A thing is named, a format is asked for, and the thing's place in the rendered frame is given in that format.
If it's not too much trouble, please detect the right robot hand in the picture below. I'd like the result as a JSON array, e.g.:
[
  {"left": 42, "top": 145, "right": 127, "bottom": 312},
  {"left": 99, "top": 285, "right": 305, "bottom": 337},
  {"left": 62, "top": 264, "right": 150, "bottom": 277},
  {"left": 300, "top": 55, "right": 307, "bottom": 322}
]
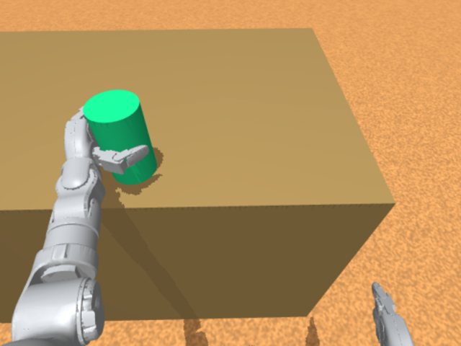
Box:
[{"left": 372, "top": 282, "right": 414, "bottom": 346}]

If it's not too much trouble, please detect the left robot arm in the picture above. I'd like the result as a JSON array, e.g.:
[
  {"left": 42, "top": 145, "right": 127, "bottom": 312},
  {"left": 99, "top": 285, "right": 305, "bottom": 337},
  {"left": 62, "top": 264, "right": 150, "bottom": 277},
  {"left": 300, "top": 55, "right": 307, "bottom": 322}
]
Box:
[{"left": 2, "top": 157, "right": 105, "bottom": 346}]

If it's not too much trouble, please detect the left robot hand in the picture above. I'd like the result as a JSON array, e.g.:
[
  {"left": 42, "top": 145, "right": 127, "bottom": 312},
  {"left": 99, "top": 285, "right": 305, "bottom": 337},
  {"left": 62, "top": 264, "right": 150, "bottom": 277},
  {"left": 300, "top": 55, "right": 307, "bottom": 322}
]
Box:
[{"left": 64, "top": 106, "right": 149, "bottom": 174}]

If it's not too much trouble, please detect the can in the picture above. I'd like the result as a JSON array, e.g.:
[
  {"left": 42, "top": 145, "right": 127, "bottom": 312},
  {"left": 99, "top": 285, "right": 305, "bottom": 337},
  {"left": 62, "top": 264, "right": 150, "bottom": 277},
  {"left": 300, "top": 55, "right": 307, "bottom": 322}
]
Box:
[{"left": 83, "top": 90, "right": 157, "bottom": 185}]

